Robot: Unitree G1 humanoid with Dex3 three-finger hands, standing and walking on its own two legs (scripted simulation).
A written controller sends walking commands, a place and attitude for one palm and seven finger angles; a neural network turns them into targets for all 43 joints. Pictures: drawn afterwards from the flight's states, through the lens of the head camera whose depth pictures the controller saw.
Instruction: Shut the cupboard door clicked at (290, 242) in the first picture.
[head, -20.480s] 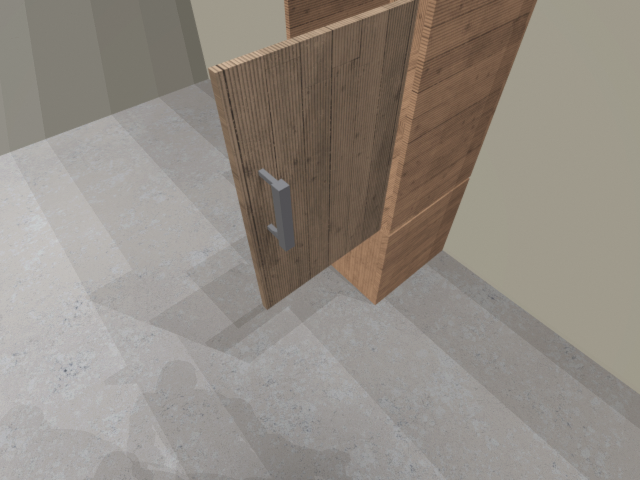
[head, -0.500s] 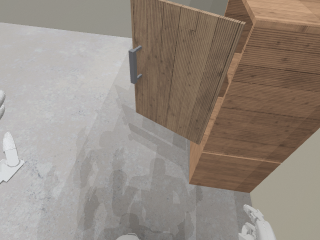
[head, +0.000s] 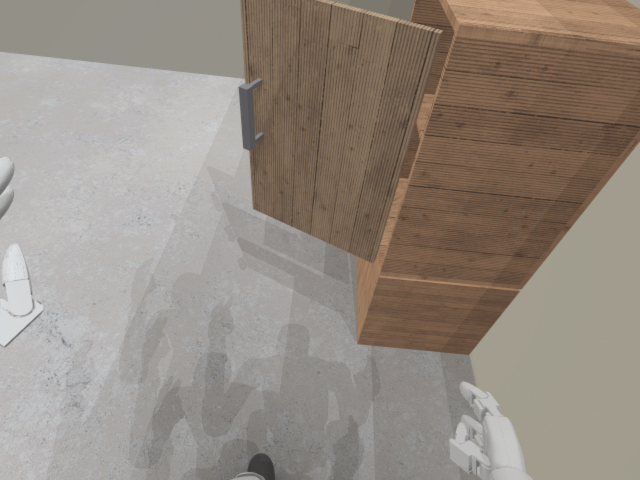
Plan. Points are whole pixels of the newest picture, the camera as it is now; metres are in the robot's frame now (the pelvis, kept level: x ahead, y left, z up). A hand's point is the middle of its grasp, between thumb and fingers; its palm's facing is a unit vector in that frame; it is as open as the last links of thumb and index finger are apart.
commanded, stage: step back with the hand held close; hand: left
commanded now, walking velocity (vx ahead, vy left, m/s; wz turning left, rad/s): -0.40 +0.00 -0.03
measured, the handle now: (253, 114) +0.86 +0.15 +0.01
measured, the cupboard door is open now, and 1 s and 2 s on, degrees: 65 65 65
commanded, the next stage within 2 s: stop stepping back and stand still in 0.06 s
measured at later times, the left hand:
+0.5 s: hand out of the picture +0.10 +0.26 +0.20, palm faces +0.41 -0.81 -0.42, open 7.4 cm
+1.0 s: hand out of the picture +0.11 +0.27 +0.18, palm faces +0.43 -0.79 -0.44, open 7.4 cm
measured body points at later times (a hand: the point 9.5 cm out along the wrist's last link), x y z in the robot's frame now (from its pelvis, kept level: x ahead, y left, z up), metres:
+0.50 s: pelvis -0.10 +0.01 +0.02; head -0.14 +0.02 +0.46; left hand +0.07 +0.30 +0.22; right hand +0.01 -0.23 -0.07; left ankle -0.04 +0.12 -0.68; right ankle -0.11 -0.09 -0.72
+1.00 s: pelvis -0.10 +0.02 +0.01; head -0.11 +0.02 +0.46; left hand +0.09 +0.31 +0.20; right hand +0.02 -0.23 -0.09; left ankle -0.08 +0.15 -0.71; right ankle -0.11 -0.06 -0.72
